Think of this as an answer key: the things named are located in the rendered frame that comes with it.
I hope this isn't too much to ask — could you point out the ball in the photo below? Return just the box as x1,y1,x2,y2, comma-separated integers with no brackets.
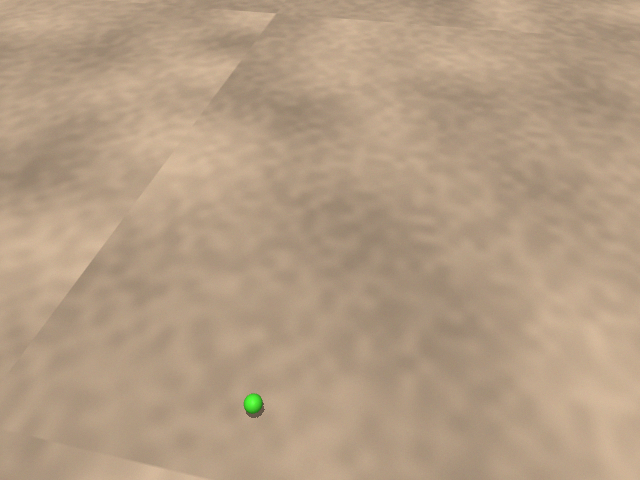
244,393,263,414

